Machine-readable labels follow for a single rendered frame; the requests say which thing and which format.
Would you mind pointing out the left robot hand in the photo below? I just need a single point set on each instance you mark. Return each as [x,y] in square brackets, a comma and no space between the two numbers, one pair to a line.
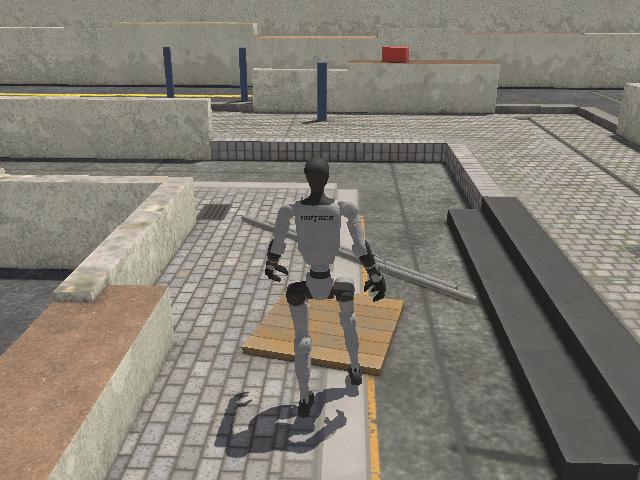
[270,274]

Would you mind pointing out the robot right upper arm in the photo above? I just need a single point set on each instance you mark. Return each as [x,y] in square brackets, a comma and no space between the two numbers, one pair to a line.
[350,211]

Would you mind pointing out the robot right forearm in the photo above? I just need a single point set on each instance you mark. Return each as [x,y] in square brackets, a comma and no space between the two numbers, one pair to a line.
[370,265]

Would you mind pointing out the robot left thigh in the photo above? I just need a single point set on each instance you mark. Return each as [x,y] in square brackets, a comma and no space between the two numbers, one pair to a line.
[299,308]

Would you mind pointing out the robot left forearm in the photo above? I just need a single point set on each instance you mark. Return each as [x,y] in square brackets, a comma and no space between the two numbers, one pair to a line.
[272,259]

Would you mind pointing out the right robot hand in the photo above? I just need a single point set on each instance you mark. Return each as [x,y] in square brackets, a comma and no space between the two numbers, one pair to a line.
[378,286]

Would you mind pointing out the robot left upper arm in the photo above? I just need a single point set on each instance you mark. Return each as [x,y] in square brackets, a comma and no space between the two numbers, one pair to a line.
[286,212]

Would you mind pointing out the humanoid robot torso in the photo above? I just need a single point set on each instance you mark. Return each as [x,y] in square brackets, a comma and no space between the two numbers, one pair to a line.
[318,237]

